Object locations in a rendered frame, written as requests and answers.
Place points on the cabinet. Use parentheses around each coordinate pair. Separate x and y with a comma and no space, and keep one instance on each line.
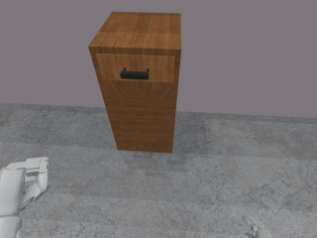
(141,113)

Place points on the handle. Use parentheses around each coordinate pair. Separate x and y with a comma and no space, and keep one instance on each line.
(125,74)

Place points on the robot left forearm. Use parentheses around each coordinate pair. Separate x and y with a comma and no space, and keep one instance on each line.
(10,226)

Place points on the robot left hand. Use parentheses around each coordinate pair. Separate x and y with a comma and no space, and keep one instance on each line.
(33,175)

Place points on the robot right hand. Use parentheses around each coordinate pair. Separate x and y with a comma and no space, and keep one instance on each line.
(257,227)

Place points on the drawer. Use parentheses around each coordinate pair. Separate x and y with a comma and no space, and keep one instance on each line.
(161,68)

